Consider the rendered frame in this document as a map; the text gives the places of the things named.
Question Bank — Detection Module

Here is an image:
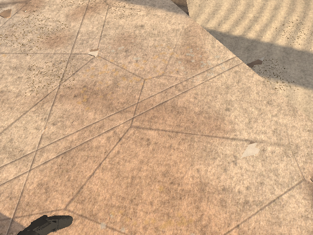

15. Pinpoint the robot left hand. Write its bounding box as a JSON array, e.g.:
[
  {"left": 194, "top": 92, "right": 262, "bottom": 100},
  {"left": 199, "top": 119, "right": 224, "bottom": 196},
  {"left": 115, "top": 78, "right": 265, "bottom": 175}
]
[{"left": 17, "top": 214, "right": 73, "bottom": 235}]

